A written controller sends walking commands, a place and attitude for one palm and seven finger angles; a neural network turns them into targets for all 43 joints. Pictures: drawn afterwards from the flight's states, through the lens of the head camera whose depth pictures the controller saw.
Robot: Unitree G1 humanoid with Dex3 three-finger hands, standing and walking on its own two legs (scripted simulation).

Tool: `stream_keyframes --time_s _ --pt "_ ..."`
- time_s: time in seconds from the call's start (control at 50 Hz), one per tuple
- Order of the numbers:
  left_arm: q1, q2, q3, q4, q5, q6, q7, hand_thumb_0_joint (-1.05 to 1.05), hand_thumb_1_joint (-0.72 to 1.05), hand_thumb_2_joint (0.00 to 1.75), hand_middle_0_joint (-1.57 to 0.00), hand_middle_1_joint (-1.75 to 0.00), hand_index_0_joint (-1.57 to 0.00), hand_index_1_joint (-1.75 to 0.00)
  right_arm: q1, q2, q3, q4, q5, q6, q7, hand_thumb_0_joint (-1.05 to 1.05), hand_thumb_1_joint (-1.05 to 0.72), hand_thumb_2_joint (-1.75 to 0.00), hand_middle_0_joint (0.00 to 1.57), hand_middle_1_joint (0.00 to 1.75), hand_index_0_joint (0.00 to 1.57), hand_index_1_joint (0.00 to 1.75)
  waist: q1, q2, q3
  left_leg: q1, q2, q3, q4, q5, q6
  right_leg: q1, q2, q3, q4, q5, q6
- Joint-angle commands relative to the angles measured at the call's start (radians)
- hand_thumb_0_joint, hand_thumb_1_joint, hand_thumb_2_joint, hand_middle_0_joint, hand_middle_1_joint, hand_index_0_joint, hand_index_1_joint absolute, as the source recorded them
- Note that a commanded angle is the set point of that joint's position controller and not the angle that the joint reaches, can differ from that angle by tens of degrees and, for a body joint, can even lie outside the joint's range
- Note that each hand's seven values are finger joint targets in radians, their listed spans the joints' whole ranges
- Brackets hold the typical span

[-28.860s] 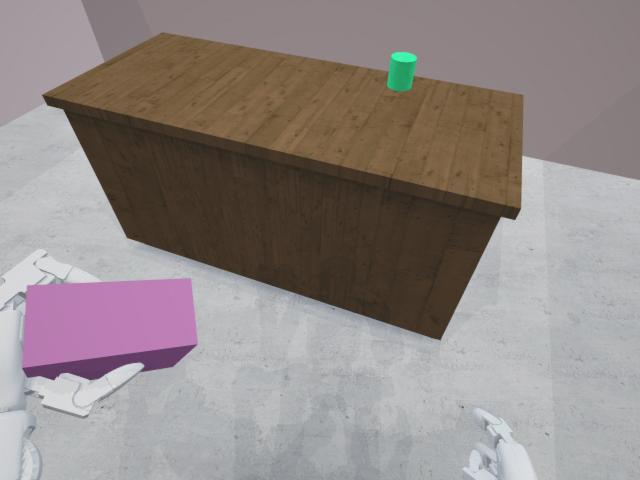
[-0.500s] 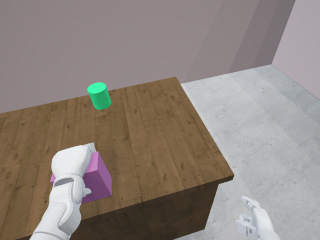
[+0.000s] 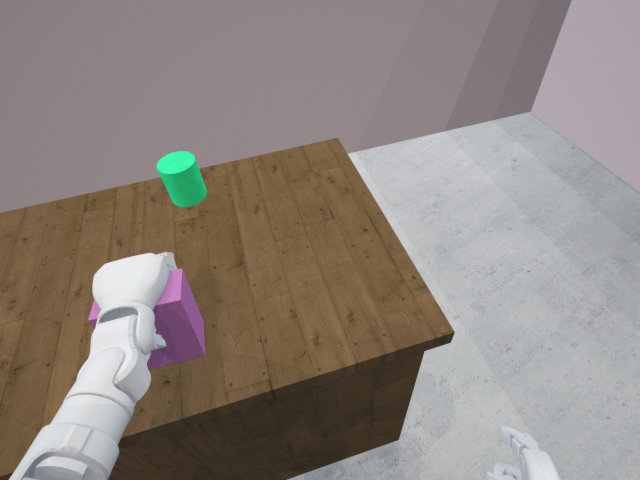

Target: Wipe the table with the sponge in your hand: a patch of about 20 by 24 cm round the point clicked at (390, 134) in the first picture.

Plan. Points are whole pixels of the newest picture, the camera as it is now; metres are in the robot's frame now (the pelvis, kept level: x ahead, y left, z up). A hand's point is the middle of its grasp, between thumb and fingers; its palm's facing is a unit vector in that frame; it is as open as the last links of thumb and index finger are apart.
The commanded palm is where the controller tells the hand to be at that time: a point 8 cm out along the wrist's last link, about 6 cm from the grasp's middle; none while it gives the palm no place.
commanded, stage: wipe forward along the first lane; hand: left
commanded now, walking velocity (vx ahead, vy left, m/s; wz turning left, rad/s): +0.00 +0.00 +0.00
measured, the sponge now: (158, 331) +0.31 +0.29 -0.02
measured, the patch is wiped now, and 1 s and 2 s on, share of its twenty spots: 0.15 0.30 0.50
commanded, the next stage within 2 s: slide across to the middle lane in 1.06 s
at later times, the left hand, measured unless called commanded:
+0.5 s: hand (147, 277) +0.37 +0.31 +0.03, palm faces -0.13 -0.01 -0.99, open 10.0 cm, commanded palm +0.36 +0.31 +0.07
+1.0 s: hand (143, 250) +0.41 +0.34 +0.03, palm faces -0.14 -0.01 -0.99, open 10.0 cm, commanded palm +0.41 +0.34 +0.07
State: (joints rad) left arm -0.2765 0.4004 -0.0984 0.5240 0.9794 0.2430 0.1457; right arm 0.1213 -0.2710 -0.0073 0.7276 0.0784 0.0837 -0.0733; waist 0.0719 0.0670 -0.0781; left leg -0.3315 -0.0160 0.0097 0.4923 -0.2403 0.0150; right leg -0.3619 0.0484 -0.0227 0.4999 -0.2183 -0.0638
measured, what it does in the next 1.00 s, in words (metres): stands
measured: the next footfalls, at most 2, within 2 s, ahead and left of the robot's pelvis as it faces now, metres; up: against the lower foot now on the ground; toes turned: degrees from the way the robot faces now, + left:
none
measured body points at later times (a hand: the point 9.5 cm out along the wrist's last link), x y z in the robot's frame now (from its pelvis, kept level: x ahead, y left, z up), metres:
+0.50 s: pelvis -0.01 -0.01 -0.01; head +0.03 -0.03 +0.44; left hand +0.37 +0.30 +0.09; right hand +0.11 -0.28 -0.14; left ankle +0.01 +0.11 -0.74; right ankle +0.02 -0.08 -0.74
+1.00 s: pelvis +0.00 +0.01 -0.01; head +0.06 +0.00 +0.44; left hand +0.42 +0.33 +0.09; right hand +0.07 -0.27 -0.14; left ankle +0.01 +0.11 -0.74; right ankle +0.02 -0.08 -0.74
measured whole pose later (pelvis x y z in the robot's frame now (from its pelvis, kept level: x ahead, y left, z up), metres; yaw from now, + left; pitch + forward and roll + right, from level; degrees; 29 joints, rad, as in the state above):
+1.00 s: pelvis +0.00 +0.01 -0.01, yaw -1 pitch +14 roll -1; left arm -0.70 0.59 0.01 1.06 1.03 0.06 0.20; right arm 0.25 -0.29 -0.02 0.75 0.09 0.10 -0.05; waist -0.04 0.04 -0.12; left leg -0.57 -0.01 0.01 0.61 -0.28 0.03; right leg -0.57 0.06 -0.02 0.55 -0.22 -0.05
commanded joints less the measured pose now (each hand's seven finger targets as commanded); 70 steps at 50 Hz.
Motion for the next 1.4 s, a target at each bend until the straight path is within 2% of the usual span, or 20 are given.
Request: stream_keyframes --time_s 0.0,0.08,0.12,0.14,0.22,0.26,0.32,0.34,0.42,0.48,0.62,0.74,0.78,0.92,0.96,1.08,1.12,1.24,1.32,1.38 --pt "-0.275 0.233 0.075 0.048 0.04 -0.002 0.039 0.0 0.1 1.3 -1.2 -1.6 -1.2 -1.6 -0.094 -0.133 -0.039 -0.134 0.002 -0.047 -0.011 0.0 -0.9 -0.9 0.2 0.3 0.2 0.3 -0.042 -0.165 -0.1 -0.059 -0.024 -0.019 -0.036 -0.018 0.039 0.061 -0.048 0.118 -0.119 -0.013 0.014" --pt "-0.285 0.238 0.083 0.083 0.037 -0.031 0.05 0.0 0.1 1.3 -1.2 -1.6 -1.2 -1.6 -0.063 -0.134 -0.047 -0.133 0.004 -0.048 -0.009 0.0 -0.9 -0.9 0.2 0.3 0.2 0.3 -0.041 -0.139 -0.157 -0.066 -0.022 -0.012 -0.019 -0.006 0.041 0.078 -0.051 0.118 -0.103 0.021 0.014" --pt "-0.307 0.297 0.131 0.109 0.029 -0.039 0.056 0.0 0.1 1.3 -1.2 -1.6 -1.2 -1.6 -0.059 -0.142 -0.048 -0.126 0.006 -0.046 -0.01 0.0 -0.9 -0.9 0.2 0.3 0.2 0.3 -0.041 -0.162 -0.16 -0.094 -0.022 -0.02 -0.018 -0.02 0.041 0.084 -0.049 0.134 -0.106 0.006 0.015" --pt "-0.353 0.263 0.089 0.114 0.027 -0.049 0.057 0.0 0.1 1.3 -1.2 -1.6 -1.2 -1.6 -0.046 -0.14 -0.047 -0.126 0.007 -0.047 -0.011 0.0 -0.9 -0.9 0.2 0.3 0.2 0.3 -0.062 -0.16 -0.153 -0.098 -0.02 -0.01 -0.014 -0.03 0.044 0.074 -0.054 0.122 -0.104 0.0 0.023" --pt "-0.38 0.322 0.138 0.169 0.032 -0.075 0.068 0.0 0.1 1.3 -1.2 -1.6 -1.2 -1.6 -0.029 -0.147 -0.052 -0.117 0.008 -0.05 -0.01 0.0 -0.9 -0.9 0.2 0.3 0.2 0.3 -0.055 -0.156 -0.173 -0.12 -0.017 -0.014 -0.007 -0.041 0.045 0.068 -0.053 0.135 -0.103 -0.014 0.02" --pt "-0.414 0.302 0.106 0.199 0.037 -0.086 0.074 0.0 0.1 1.3 -1.2 -1.6 -1.2 -1.6 -0.007 -0.145 -0.054 -0.112 0.008 -0.049 -0.008 0.0 -0.9 -0.9 0.2 0.3 0.2 0.3 -0.074 -0.155 -0.165 -0.134 -0.016 -0.007 0.005 -0.049 0.047 0.056 -0.057 0.128 -0.101 -0.016 0.027" --pt "-0.454 0.37 0.155 0.238 0.037 -0.095 0.08 0.0 0.1 1.3 -1.2 -1.6 -1.2 -1.6 0.001 -0.154 -0.053 -0.105 0.01 -0.047 -0.007 0.0 -0.9 -0.9 0.2 0.3 0.2 0.3 -0.068 -0.141 -0.171 -0.156 -0.015 -0.015 0.003 -0.059 0.046 0.053 -0.055 0.135 -0.101 -0.036 0.022" --pt "-0.484 0.356 0.124 0.257 0.044 -0.099 0.08 0.0 0.1 1.3 -1.2 -1.6 -1.2 -1.6 0.015 -0.154 -0.053 -0.1 0.01 -0.046 -0.007 0.0 -0.9 -0.9 0.2 0.3 0.2 0.3 -0.088 -0.138 -0.171 -0.156 -0.012 -0.007 0.013 -0.058 0.049 0.045 -0.058 0.127 -0.096 -0.028 0.027" --pt "-0.519 0.388 0.147 0.292 0.047 -0.114 0.082 0.0 0.1 1.3 -1.2 -1.6 -1.2 -1.6 0.033 -0.157 -0.055 -0.094 0.011 -0.044 -0.002 0.0 -0.9 -0.9 0.2 0.3 0.2 0.3 -0.085 -0.117 -0.213 -0.166 -0.011 -0.012 0.019 -0.038 0.047 0.055 -0.056 0.129 -0.084 0.01 0.022" --pt "-0.567 0.395 0.123 0.333 0.057 -0.116 0.083 0.0 0.1 1.3 -1.2 -1.6 -1.2 -1.6 0.053 -0.16 -0.052 -0.091 0.012 -0.04 -0.001 0.0 -0.9 -0.9 0.2 0.3 0.2 0.3 -0.11 -0.129 -0.187 -0.189 -0.01 -0.006 0.026 -0.066 0.049 0.029 -0.059 0.124 -0.092 -0.026 0.031" --pt "-0.593 0.451 0.176 0.387 0.058 -0.14 0.087 0.0 0.1 1.3 -1.2 -1.6 -1.2 -1.6 0.094 -0.169 -0.06 -0.08 0.009 -0.033 0.006 0.0 -0.9 -0.9 0.2 0.3 0.2 0.3 -0.104 -0.122 -0.269 -0.198 -0.004 -0.009 0.05 0.001 0.049 0.061 -0.054 0.121 -0.06 0.094 0.025" --pt "-0.627 0.47 0.162 0.43 0.074 -0.143 0.087 0.0 0.1 1.3 -1.2 -1.6 -1.2 -1.6 0.127 -0.177 -0.062 -0.073 0.008 -0.023 0.012 0.0 -0.9 -0.9 0.2 0.3 0.2 0.3 -0.117 -0.115 -0.275 -0.204 -0.004 -0.008 0.058 0.019 0.051 0.047 -0.049 0.105 -0.047 0.121 0.026" --pt "-0.643 0.427 0.125 0.433 0.08 -0.143 0.085 0.0 0.1 1.3 -1.2 -1.6 -1.2 -1.6 0.134 -0.172 -0.062 -0.075 0.01 -0.02 0.016 0.0 -0.9 -0.9 0.2 0.3 0.2 0.3 -0.125 -0.091 -0.256 -0.193 -0.004 -0.009 0.053 0.015 0.048 0.012 -0.047 0.092 -0.049 0.104 0.025" --pt "-0.694 0.487 0.177 0.456 0.074 -0.155 0.094 0.0 0.1 1.3 -1.2 -1.6 -1.2 -1.6 0.156 -0.181 -0.065 -0.063 0.006 -0.014 0.018 0.0 -0.9 -0.9 0.2 0.3 0.2 0.3 -0.124 -0.097 -0.281 -0.188 0.003 -0.02 0.054 0.043 0.047 -0.006 -0.038 0.082 -0.039 0.118 0.019" --pt "-0.735 0.47 0.138 0.478 0.085 -0.15 0.094 0.0 0.1 1.3 -1.2 -1.6 -1.2 -1.6 0.169 -0.183 -0.063 -0.06 0.007 -0.014 0.017 0.0 -0.9 -0.9 0.2 0.3 0.2 0.3 -0.148 -0.105 -0.264 -0.187 0.004 -0.018 0.055 0.026 0.048 -0.033 -0.037 0.073 -0.039 0.094 0.024" --pt "-0.755 0.44 0.114 0.505 0.102 -0.15 0.094 0.0 0.1 1.3 -1.2 -1.6 -1.2 -1.6 0.195 -0.179 -0.067 -0.059 0.0 -0.009 0.025 0.0 -0.9 -0.9 0.2 0.3 0.2 0.3 -0.148 -0.064 -0.286 -0.145 0.01 -0.03 0.063 0.068 0.042 -0.08 -0.026 0.053 -0.024 0.098 0.015" --pt "-0.783 0.482 0.153 0.509 0.094 -0.155 0.097 0.0 0.1 1.3 -1.2 -1.6 -1.2 -1.6 0.197 -0.185 -0.066 -0.051 -0.001 -0.008 0.025 0.0 -0.9 -0.9 0.2 0.3 0.2 0.3 -0.144 -0.068 -0.296 -0.151 0.014 -0.039 0.061 0.077 0.041 -0.083 -0.024 0.056 -0.022 0.1 0.011" --pt "-0.809 0.364 0.084 0.422 0.067 -0.161 0.103 0.0 0.1 1.3 -1.2 -1.6 -1.2 -1.6 0.199 -0.167 -0.077 -0.053 -0.004 -0.01 0.032 0.0 -0.9 -0.9 0.2 0.3 0.2 0.3 -0.144 -0.021 -0.351 -0.039 0.027 -0.053 0.058 0.149 0.03 -0.093 -0.016 0.037 -0.018 0.12 0.008" --pt "-0.866 0.311 0.074 0.359 0.025 -0.157 0.118 0.0 0.1 1.3 -1.2 -1.6 -1.2 -1.6 0.172 -0.155 -0.078 -0.041 0.0 -0.019 0.031 0.0 -0.9 -0.9 0.2 0.3 0.2 0.3 -0.144 -0.011 -0.344 0.014 0.038 -0.076 0.028 0.157 0.016 -0.106 -0.014 0.027 -0.026 0.101 0.005" --pt "-0.852 0.209 0.002 0.373 0.018 -0.132 0.121 0.0 0.1 1.3 -1.2 -1.6 -1.2 -1.6 0.163 -0.147 -0.081 -0.027 -0.001 -0.021 0.037 0.0 -0.9 -0.9 0.2 0.3 0.2 0.3 -0.154 -0.014 -0.317 0.053 0.041 -0.083 0.027 0.165 0.006 -0.133 -0.011 0.014 -0.028 0.094 0.007"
